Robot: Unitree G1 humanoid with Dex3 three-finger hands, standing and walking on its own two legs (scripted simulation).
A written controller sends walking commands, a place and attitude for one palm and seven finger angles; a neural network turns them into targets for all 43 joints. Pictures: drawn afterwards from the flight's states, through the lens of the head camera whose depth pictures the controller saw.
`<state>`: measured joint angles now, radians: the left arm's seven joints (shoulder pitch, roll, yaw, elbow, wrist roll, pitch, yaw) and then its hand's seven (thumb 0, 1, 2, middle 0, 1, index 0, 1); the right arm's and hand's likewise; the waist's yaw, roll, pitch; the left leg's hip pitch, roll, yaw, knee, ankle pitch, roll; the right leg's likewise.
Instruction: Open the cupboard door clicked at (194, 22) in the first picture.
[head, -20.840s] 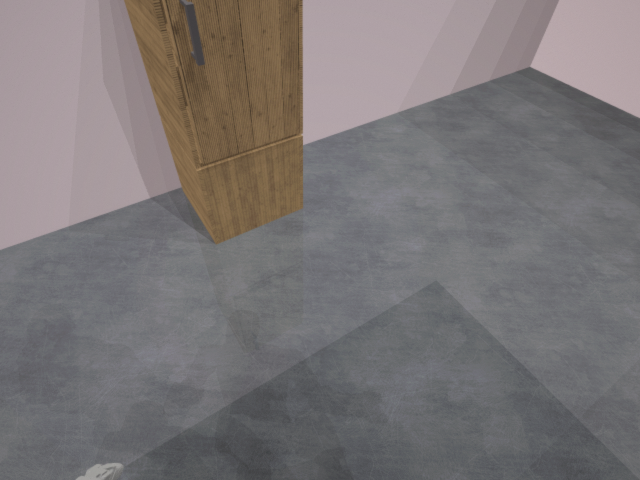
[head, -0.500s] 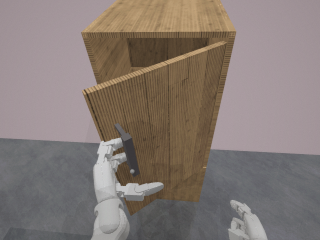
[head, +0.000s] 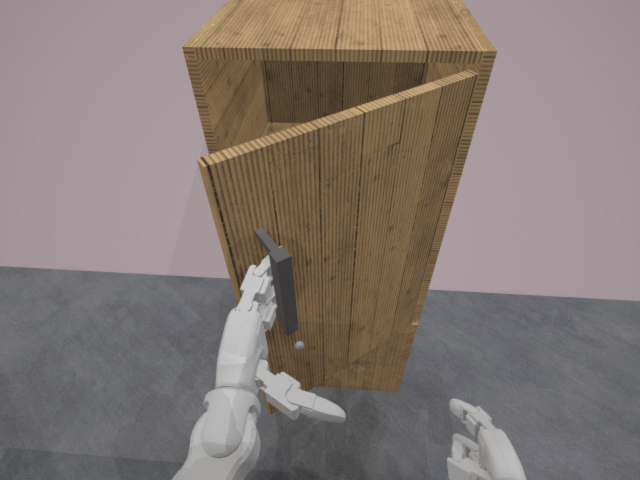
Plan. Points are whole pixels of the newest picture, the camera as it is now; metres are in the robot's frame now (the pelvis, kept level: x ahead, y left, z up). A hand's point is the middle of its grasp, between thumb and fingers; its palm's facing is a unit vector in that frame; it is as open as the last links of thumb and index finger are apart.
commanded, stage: slide the hand sideways off the handle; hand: left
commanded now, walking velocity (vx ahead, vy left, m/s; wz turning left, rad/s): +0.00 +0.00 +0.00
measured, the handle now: (277, 284) +0.33 +0.08 +0.10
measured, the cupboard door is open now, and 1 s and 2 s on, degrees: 38 41 41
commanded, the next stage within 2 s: draw the hand back to the body in 1.06 s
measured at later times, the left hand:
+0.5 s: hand (280, 363) +0.22 +0.06 +0.10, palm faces -0.08 -1.00 +0.01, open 16.2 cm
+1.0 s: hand (223, 408) +0.18 +0.11 +0.09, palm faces -0.03 -1.00 -0.04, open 16.3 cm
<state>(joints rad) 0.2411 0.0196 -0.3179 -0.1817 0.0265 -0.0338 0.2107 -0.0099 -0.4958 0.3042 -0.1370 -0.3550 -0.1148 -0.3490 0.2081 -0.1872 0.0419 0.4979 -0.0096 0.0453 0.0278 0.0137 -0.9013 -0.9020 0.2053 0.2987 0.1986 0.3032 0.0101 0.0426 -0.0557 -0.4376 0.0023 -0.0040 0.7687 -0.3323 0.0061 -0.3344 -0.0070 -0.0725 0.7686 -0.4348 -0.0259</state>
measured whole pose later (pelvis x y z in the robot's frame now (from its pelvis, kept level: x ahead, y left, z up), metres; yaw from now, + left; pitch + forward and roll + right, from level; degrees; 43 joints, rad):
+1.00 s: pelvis +0.02 -0.02 -0.02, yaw +0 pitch +5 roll +0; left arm 0.71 0.18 -0.03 -0.46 -0.19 -0.19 -0.13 -0.01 -0.50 0.30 -0.15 -0.30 -0.15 -0.30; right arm 0.29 -0.22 0.02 0.42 0.02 -0.08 -0.04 0.01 -0.90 -0.90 0.20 0.30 0.20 0.30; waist 0.02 0.05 -0.11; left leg -0.56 0.02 -0.02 0.89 -0.41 -0.02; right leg -0.45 0.01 -0.08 0.89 -0.52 -0.04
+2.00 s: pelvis +0.02 +0.01 +0.02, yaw -1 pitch -2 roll -1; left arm 0.60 0.32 0.16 -0.50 -0.06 -0.04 0.11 0.00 -0.03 0.51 -0.17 -0.30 -0.17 -0.30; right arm 0.23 -0.22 0.06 0.56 0.00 -0.13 -0.11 0.02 -0.90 -0.90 0.21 0.30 0.20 0.30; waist 0.06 0.04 -0.01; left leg -0.26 0.01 0.02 0.58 -0.28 0.02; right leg -0.14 0.00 -0.04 0.52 -0.34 0.00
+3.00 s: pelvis +0.03 +0.00 +0.03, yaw -2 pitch -2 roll -1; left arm 0.48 0.37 0.36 -0.40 -0.06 -0.11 0.10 0.02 0.89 0.90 -0.21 -0.30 -0.21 -0.30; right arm 0.17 -0.23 0.02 0.60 0.00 -0.03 -0.07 0.01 -0.90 -0.90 0.21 0.30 0.20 0.30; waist 0.04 0.06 0.01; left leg -0.19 0.04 0.03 0.46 -0.23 0.00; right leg -0.08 0.03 -0.03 0.39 -0.27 -0.02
